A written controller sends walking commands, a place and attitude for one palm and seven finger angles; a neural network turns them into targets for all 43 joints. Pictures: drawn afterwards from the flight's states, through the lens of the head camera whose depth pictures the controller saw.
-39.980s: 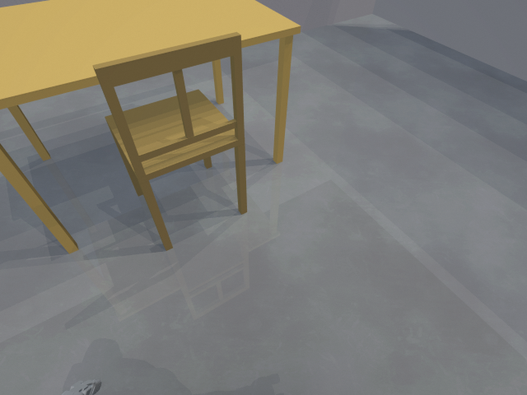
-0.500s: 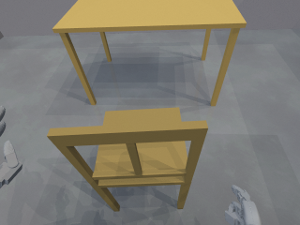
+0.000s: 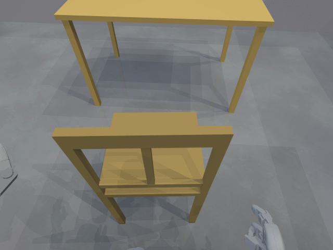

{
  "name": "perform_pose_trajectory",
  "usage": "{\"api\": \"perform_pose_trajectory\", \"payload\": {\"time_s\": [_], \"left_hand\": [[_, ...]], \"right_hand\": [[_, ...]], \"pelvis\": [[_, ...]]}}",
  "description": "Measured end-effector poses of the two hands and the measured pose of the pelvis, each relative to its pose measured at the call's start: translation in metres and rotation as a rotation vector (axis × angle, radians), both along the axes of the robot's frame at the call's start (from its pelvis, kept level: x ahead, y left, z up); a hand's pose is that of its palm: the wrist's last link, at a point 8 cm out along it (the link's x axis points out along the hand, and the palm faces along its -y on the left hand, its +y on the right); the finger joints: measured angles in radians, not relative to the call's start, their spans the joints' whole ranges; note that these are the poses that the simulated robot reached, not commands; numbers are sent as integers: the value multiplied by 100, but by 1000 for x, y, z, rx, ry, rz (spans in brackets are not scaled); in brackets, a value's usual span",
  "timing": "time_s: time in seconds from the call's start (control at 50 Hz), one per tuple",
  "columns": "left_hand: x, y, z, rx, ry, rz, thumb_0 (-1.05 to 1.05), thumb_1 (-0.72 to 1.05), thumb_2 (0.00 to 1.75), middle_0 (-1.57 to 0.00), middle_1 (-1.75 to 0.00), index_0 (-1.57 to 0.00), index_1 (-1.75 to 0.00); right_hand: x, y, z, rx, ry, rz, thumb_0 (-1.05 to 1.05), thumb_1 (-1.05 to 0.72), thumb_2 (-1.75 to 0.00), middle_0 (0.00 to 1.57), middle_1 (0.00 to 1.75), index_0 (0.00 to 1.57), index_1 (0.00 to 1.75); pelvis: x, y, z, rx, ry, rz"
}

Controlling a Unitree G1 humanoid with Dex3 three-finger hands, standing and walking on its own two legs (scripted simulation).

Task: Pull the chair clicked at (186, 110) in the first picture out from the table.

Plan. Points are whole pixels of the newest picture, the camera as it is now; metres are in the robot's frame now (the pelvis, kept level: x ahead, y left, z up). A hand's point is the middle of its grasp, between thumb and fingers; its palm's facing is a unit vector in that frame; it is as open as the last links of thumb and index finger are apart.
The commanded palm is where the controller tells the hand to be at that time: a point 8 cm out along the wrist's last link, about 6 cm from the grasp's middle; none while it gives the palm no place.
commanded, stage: step back with the hand held close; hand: left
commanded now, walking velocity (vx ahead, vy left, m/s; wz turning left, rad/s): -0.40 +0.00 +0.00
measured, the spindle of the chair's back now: (148, 166) +0.36 +0.09 -0.09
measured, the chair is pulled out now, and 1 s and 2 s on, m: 0.66 0.66 0.66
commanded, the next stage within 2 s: stop stepping back and stand still in 0.88 s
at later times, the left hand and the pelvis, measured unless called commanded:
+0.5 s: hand (10, 188) +0.17 +0.25 +0.18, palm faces +0.46 -0.75 -0.47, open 7.4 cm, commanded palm +0.10 +0.30 +0.19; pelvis -0.02 -0.01 +0.00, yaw +3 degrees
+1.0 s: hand out of the picture +0.09 +0.24 +0.18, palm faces +0.37 -0.77 -0.52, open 7.4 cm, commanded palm +0.03 +0.28 +0.19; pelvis -0.11 -0.02 +0.00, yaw +1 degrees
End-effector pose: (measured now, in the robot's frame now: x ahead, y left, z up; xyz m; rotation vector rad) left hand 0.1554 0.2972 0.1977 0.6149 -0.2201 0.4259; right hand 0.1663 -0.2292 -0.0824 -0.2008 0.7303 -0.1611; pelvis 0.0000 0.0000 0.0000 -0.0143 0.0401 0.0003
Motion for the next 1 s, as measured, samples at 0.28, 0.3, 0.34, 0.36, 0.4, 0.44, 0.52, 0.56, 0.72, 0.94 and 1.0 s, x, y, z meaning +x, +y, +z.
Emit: {"api": "perform_pose_trajectory", "payload": {"time_s": [0.28,0.3,0.34,0.36,0.4,0.44,0.52,0.56,0.72,0.94,1.0], "left_hand": [[-9,0,4,41,-36,-15,1,89,90,-21,-30,-21,-30],[-10,-2,5,44,-44,-13,1,89,90,-21,-30,-21,-30],[-13,-8,6,47,-63,-12,2,89,90,-21,-30,-21,-30],[-14,-11,6,40,-73,-14,2,89,90,-21,-30,-21,-30],[-17,-17,6,15,-90,-21,2,89,90,-21,-30,-21,-30],[-19,-19,6,-4,-93,-27,1,89,90,-21,-30,-21,-30],[-29,-11,3,7,-81,-40,1,89,90,-21,-30,-21,-30],[-36,-6,0,24,-68,-39,1,89,90,-21,-30,-21,-30],[-55,-21,11,28,-70,-43,2,89,90,-21,-30,-21,-30],[-91,-25,-1,21,-7,-106,1,89,90,-21,-30,-21,-30],[-107,-23,0,29,-38,-123,1,89,90,-21,-30,-21,-30]], "right_hand": [[6,0,4,-8,-41,1,2,-91,-90,20,30,20,30],[7,0,3,-3,-46,9,2,-91,-90,20,30,20,30],[7,-1,1,7,-54,25,2,-91,-90,20,30,20,30],[7,-2,-1,11,-54,31,2,-91,-90,20,30,20,30],[4,-5,-2,11,-42,42,2,-91,-90,20,30,20,30],[-1,-8,-2,-2,-13,47,2,-91,-90,20,30,20,30],[-12,-10,3,-34,8,39,2,-91,-90,20,30,20,30],[-19,-10,4,-40,4,24,2,-91,-90,20,30,20,30],[-48,-8,4,14,-9,70,2,-91,-90,20,30,20,30],[-89,-25,12,-36,-7,-3,2,-91,-90,20,30,20,30],[-104,-25,15,-48,-23,-9,2,-91,-90,20,30,20,30]], "pelvis": [[-5,-3,-4,9,-2,8],[-6,-6,-5,10,-6,10],[-7,-12,-7,8,-14,13],[-8,-14,-8,4,-15,15],[-10,-15,-8,5,-10,23],[-15,-14,-5,13,-10,36],[-23,-9,-5,13,-8,53],[-29,-9,-6,10,-16,46],[-46,-25,0,-10,-25,28],[-93,-20,0,4,-12,36],[-109,-20,-1,18,-31,11]]}}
